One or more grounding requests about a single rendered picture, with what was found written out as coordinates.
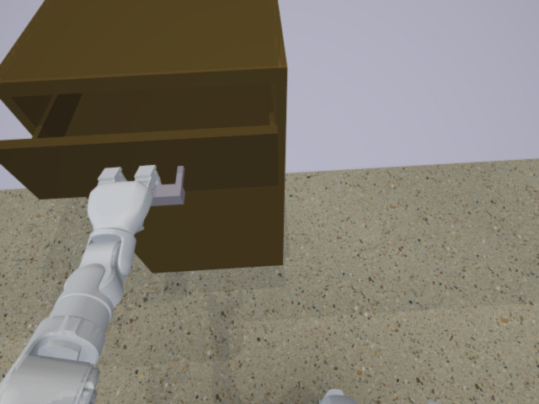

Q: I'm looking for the robot left upper arm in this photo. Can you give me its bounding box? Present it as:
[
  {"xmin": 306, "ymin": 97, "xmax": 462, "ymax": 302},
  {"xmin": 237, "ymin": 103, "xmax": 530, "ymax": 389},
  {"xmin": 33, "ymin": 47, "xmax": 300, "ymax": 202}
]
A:
[{"xmin": 0, "ymin": 354, "xmax": 100, "ymax": 404}]

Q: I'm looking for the drawer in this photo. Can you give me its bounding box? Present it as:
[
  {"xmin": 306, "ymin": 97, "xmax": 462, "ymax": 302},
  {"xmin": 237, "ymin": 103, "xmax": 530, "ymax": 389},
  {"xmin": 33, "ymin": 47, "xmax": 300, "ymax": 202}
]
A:
[{"xmin": 0, "ymin": 82, "xmax": 278, "ymax": 199}]

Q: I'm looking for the left robot hand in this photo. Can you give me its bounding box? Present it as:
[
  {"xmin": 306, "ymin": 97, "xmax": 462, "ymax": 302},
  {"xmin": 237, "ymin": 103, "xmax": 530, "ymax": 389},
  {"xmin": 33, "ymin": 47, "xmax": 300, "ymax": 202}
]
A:
[{"xmin": 88, "ymin": 165, "xmax": 161, "ymax": 236}]

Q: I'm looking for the robot left forearm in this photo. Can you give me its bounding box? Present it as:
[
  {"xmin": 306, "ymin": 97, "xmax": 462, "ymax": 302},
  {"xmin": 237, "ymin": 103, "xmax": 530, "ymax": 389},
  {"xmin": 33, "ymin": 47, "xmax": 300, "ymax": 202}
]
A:
[{"xmin": 0, "ymin": 228, "xmax": 136, "ymax": 402}]

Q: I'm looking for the robot right shin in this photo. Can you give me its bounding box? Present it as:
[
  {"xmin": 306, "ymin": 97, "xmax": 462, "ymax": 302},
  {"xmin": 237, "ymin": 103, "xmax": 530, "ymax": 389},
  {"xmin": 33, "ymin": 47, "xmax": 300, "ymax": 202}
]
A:
[{"xmin": 324, "ymin": 389, "xmax": 344, "ymax": 398}]

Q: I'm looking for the handle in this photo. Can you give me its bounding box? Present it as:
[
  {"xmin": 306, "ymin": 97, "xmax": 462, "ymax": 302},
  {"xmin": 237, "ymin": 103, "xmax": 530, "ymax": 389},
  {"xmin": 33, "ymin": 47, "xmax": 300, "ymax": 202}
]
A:
[{"xmin": 151, "ymin": 166, "xmax": 185, "ymax": 206}]

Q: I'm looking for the cabinet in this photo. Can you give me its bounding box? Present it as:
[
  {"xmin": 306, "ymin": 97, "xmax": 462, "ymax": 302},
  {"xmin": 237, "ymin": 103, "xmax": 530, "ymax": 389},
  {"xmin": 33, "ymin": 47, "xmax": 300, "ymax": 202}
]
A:
[{"xmin": 0, "ymin": 0, "xmax": 287, "ymax": 274}]

